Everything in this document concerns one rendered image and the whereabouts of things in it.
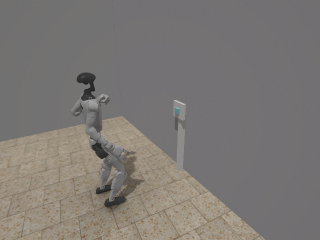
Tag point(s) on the robot right forearm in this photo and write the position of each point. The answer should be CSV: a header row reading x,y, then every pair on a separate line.
x,y
96,136

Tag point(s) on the right robot upper arm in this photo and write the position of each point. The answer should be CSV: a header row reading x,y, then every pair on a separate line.
x,y
92,109

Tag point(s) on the robot right hand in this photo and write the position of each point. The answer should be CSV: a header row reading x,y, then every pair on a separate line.
x,y
117,150

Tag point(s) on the robot torso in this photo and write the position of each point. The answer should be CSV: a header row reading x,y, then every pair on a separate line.
x,y
98,121

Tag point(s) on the robot left hand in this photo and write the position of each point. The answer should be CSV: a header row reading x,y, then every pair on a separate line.
x,y
103,99

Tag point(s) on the panel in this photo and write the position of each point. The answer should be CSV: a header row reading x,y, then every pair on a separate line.
x,y
181,132

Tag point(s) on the left robot upper arm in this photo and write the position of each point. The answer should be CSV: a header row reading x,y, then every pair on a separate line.
x,y
76,109

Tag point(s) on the button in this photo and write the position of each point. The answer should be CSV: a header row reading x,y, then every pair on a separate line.
x,y
177,110

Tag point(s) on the robot left shin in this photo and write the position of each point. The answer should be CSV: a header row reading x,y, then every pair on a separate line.
x,y
104,175

